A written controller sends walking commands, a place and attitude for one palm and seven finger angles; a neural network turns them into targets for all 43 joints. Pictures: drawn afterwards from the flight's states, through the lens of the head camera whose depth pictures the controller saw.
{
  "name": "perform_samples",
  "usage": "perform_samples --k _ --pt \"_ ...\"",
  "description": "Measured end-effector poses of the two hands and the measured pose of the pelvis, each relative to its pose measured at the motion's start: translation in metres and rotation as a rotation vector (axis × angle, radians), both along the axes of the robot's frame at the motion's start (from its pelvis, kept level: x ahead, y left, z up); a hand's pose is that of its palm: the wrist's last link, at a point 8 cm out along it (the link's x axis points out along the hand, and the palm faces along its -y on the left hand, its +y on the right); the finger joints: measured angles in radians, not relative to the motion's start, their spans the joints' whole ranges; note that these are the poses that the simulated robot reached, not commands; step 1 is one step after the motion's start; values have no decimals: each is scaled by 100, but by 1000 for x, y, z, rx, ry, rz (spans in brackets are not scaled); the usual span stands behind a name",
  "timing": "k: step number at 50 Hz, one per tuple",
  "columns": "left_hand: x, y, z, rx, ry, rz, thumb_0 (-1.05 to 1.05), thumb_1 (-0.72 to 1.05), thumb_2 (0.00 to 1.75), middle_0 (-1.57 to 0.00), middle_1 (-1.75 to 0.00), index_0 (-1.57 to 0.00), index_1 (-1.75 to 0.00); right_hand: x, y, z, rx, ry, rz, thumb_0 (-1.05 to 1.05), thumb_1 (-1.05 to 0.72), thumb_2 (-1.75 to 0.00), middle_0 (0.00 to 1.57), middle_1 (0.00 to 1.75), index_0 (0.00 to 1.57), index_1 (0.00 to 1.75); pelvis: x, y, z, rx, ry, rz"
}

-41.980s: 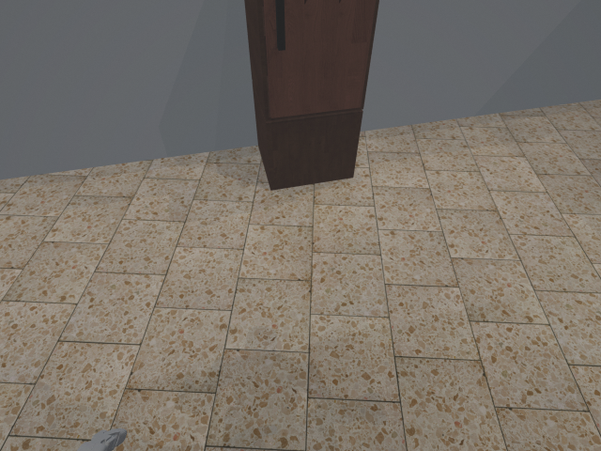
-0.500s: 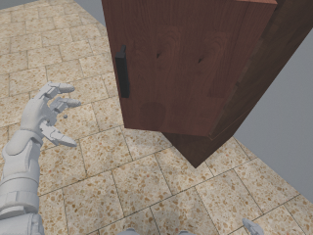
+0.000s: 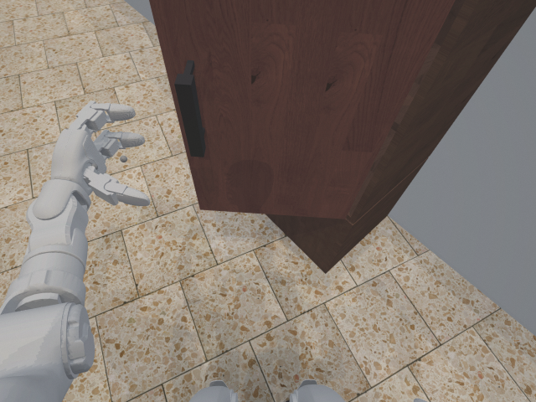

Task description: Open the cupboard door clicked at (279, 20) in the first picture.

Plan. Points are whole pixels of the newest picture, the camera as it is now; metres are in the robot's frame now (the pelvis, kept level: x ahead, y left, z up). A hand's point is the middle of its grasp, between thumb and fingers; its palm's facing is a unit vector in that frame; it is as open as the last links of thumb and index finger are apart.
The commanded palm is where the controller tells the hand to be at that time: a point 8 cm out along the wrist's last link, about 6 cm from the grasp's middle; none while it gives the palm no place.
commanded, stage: move the hooked fingers beside the handle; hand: left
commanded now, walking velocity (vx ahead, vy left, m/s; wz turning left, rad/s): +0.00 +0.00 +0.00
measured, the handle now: (194, 111) +0.57 +0.12 +0.07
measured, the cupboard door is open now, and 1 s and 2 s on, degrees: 45 45 45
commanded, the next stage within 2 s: slide the fingers in behind the handle in 1.16 s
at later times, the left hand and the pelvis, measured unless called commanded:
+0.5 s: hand (145, 121) +0.52 +0.19 +0.09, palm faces -0.06 -1.00 -0.01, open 14.0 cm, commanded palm +0.49 +0.24 +0.08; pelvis +0.01 -0.02 -0.01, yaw -2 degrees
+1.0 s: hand (143, 135) +0.50 +0.19 +0.08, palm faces -0.07 -1.00 +0.00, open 14.0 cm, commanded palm +0.48 +0.24 +0.08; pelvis +0.02 -0.01 -0.01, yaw -1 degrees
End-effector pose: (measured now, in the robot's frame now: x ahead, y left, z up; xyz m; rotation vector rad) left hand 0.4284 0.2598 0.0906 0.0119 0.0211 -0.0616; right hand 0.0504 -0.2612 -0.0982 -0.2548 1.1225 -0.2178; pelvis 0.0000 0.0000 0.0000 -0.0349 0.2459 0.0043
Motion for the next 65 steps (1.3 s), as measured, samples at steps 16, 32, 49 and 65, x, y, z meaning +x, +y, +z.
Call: perform_samples --k 16,32,49,65 --pt "57 -16 -1 -3 21 -6 -1 -50 30 -30 -120 -30 -120 -59 -27 -6 -33 190 -99 1 -90 -90 20 30 20 30 1 -18 -10 -1 81 -18" --pt "66 -14 -8 0 44 -7 -1 -50 30 -30 -120 -30 -120 -55 -18 -3 11 238 -132 1 -90 -90 20 30 20 30 19 -19 -5 0 107 -39" --pt "59 -16 -11 -6 46 -14 -1 -50 30 -30 -120 -30 -120 -1 -13 -5 -9 109 -56 0 -90 -90 20 30 20 30 18 -9 -7 -9 85 -15" --pt "52 -15 -8 5 27 -11 -1 -50 30 -30 -120 -30 -120 -45 -1 -9 6 190 -90 0 -90 -90 20 30 20 30 8 -2 -9 -15 72 -15"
